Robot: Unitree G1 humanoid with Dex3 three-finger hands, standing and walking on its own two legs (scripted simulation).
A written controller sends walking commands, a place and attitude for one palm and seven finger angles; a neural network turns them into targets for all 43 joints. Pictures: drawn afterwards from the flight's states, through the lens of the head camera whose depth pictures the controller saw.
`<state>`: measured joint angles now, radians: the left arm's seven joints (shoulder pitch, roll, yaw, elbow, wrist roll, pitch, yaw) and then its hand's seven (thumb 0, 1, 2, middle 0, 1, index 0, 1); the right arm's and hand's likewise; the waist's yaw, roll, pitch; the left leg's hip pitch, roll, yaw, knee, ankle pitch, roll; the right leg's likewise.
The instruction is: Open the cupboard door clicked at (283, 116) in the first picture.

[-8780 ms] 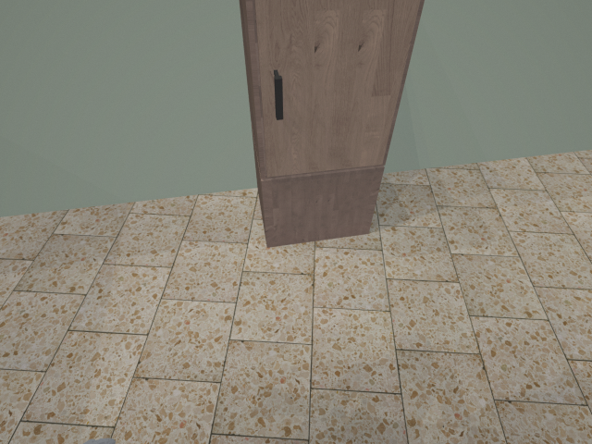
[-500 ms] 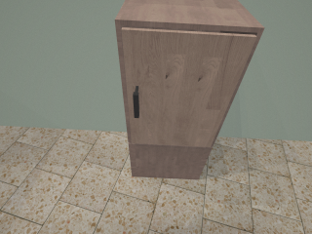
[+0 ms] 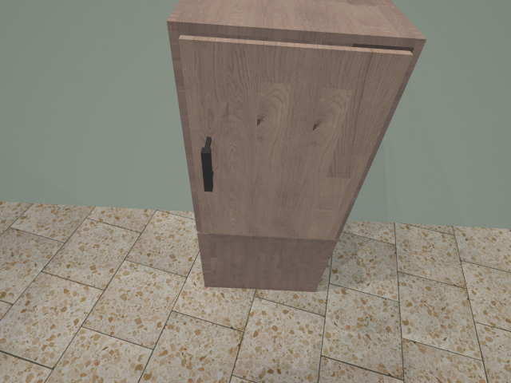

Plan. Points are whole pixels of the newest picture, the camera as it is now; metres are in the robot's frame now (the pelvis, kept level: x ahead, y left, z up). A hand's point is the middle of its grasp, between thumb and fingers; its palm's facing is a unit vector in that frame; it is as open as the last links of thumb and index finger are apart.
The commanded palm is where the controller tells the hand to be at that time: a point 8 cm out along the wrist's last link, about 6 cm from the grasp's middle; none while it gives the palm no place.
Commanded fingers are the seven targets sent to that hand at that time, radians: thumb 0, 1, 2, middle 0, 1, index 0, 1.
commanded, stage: shuffle to correct the standing spot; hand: left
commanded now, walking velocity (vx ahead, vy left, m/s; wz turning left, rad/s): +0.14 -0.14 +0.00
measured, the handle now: (208, 164) +0.58 +0.15 -0.02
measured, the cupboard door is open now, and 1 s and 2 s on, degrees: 0 0 0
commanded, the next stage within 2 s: come to a stop and stand still in 0.06 s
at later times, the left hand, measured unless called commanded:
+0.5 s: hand out of the picture +0.11 +0.11 -0.16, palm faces +0.06 -0.97 -0.23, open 7.2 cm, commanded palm none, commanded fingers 0.00 0.90 0.90 -0.20 -0.30 -0.20 -0.30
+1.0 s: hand out of the picture +0.01 +0.12 -0.16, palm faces +0.03 -0.98 -0.19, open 7.4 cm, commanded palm none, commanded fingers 0.00 0.90 0.90 -0.20 -0.30 -0.20 -0.30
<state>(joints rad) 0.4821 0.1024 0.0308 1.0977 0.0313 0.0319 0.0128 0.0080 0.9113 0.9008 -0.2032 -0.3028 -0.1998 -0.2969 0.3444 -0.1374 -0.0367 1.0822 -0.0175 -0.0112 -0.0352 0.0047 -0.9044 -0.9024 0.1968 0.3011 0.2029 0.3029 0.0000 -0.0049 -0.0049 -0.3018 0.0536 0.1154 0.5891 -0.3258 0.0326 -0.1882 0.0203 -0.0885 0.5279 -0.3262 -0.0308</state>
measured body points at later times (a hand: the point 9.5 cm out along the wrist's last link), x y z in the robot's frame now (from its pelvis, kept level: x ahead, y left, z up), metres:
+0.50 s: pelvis +0.04 -0.07 +0.00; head +0.06 -0.08 +0.45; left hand +0.10 +0.17 -0.14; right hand +0.04 -0.30 -0.16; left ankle +0.03 +0.04 -0.71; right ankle +0.09 -0.19 -0.73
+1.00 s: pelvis +0.02 -0.05 +0.01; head +0.03 -0.05 +0.46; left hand +0.01 +0.17 -0.15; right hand +0.07 -0.28 -0.14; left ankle +0.05 +0.03 -0.73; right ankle +0.01 -0.17 -0.73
